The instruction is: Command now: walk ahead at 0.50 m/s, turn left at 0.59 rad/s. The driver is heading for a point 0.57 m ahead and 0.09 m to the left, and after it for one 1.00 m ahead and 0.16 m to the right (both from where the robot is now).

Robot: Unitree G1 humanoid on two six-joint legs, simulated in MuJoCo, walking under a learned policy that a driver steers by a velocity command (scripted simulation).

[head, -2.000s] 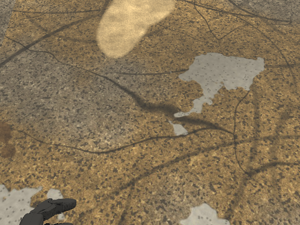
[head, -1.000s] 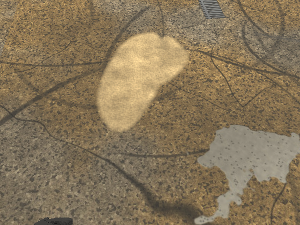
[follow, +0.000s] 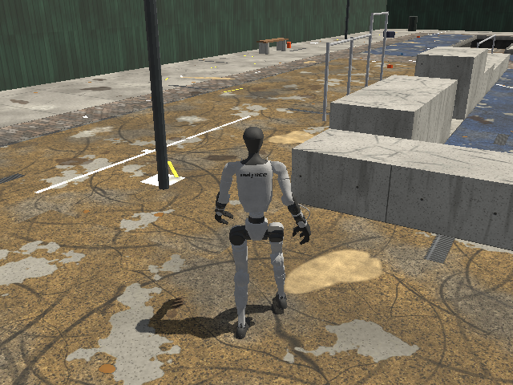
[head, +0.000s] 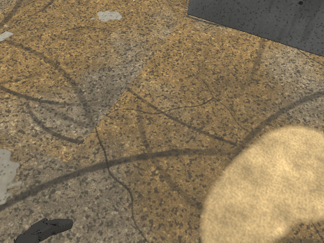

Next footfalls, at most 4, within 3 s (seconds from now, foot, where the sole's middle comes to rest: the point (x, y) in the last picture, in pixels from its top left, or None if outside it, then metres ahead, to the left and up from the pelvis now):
0.08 right None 0.23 -0.14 -0.78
0.62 left None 0.45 0.18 -0.78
1.16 right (123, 165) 0.82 0.11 -0.78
1.62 left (74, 126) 1.06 0.35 -0.78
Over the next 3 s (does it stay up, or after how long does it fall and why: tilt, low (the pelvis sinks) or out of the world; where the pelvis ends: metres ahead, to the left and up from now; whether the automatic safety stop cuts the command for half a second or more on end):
stays up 1.40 0.07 -0.01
